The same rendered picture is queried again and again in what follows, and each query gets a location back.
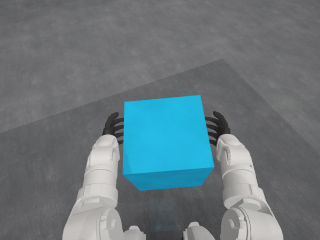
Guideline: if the robot left shin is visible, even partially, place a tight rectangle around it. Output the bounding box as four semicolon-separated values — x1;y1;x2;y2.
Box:
129;225;140;230

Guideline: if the robot left forearm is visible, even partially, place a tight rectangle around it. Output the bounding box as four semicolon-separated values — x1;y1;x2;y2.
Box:
62;134;120;240

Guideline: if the robot shin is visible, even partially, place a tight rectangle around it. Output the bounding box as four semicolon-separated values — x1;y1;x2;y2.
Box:
129;225;140;230
187;222;200;229

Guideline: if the robot right hand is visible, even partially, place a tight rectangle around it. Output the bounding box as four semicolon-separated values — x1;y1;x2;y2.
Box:
204;111;231;146

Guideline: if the right robot upper arm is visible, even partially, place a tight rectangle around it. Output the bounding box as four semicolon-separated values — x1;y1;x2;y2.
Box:
220;206;283;240

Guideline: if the left robot upper arm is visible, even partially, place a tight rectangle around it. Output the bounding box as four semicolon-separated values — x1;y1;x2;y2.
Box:
63;206;125;240

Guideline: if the carton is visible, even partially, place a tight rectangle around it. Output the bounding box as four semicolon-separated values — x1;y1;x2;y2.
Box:
122;95;215;191

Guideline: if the robot right shin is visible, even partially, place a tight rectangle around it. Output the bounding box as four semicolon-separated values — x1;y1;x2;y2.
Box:
187;222;200;229

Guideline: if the robot right forearm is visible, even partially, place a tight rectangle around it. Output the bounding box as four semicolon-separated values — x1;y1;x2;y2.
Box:
216;134;284;240

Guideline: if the robot left hand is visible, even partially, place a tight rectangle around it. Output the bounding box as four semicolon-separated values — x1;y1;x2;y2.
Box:
102;112;124;145

